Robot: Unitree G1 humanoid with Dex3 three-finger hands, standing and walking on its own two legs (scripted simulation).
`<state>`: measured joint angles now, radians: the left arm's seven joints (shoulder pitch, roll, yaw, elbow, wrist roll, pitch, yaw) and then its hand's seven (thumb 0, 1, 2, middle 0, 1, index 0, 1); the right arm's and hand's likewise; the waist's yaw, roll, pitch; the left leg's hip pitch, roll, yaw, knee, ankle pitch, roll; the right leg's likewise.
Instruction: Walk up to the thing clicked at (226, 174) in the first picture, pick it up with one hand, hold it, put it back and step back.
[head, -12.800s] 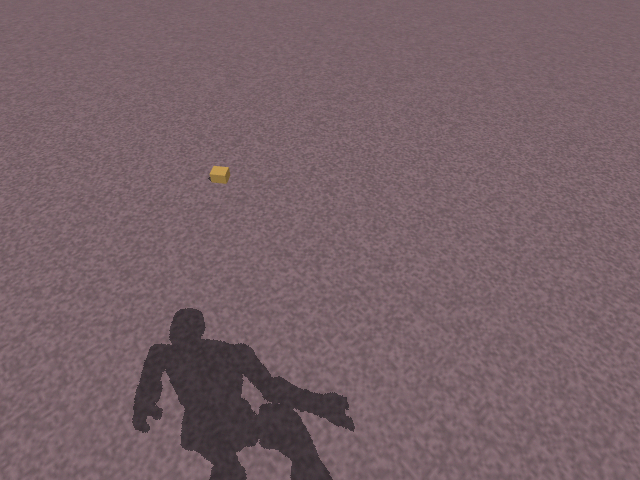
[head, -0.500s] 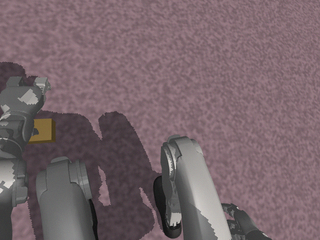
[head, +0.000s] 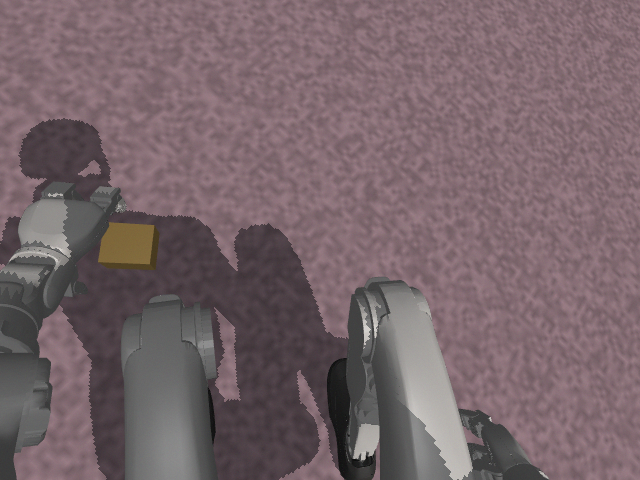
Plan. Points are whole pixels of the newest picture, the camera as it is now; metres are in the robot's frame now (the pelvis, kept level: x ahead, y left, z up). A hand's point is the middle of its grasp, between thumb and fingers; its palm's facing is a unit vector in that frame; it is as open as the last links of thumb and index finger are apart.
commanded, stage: approach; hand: left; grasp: from above
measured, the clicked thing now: (130, 246) +0.44 +0.25 -0.30
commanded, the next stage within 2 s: close in in 0.18 s
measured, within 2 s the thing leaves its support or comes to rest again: neither
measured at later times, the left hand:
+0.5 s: hand (105, 233) +0.44 +0.26 -0.21, palm faces -0.52 -0.02 -0.86, open 13.3 cm
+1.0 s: hand (121, 244) +0.43 +0.25 -0.24, palm faces -0.48 -0.02 -0.88, open 13.7 cm
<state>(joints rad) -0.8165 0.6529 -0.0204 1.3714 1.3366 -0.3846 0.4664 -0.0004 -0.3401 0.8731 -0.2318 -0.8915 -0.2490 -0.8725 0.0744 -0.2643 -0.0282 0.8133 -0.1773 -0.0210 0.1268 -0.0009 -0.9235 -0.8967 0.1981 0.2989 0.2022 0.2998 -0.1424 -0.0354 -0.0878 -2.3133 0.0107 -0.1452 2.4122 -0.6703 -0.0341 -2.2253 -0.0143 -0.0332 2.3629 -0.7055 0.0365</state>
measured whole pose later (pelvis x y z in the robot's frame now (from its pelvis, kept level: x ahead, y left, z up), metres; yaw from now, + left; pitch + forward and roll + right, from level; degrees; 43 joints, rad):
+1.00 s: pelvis +0.00 +0.00 -0.03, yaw -3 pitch +30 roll -8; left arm -0.92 0.75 0.07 1.66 1.39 -0.31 0.63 0.00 -0.43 0.97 -0.13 -0.95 -0.14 -0.94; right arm 0.03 -0.29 0.10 0.82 -0.31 -0.14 0.20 0.00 -0.91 -0.90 0.20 0.30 0.20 0.30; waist -0.29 -0.07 0.02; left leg -2.37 0.01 -0.22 2.53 -0.70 -0.05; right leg -2.28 0.02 -0.08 2.44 -0.70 0.04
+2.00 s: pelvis +0.01 +0.01 -0.03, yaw -7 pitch +28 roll -12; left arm -0.90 0.79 0.05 1.72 1.31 -0.25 0.72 0.00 -0.50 0.99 -0.07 -0.98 -0.08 -0.98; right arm 0.00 -0.31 0.17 0.82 -0.34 -0.25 0.31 0.00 -0.91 -0.90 0.19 0.30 0.20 0.30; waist -0.31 -0.10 0.09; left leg -2.35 0.02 -0.26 2.57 -0.74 -0.04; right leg -2.23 0.04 -0.11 2.44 -0.71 0.06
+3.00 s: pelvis +0.01 +0.01 -0.03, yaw -8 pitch +27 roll -13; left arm -0.91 0.82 0.03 1.72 1.29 -0.22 0.75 0.00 -0.36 0.90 -0.14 -0.93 -0.16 -0.91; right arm 0.00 -0.33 0.20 0.80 -0.33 -0.28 0.33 0.00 -0.90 -0.90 0.20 0.30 0.20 0.30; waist -0.32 -0.11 0.12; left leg -2.34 0.02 -0.28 2.57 -0.74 -0.04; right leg -2.22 0.04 -0.13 2.42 -0.70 0.07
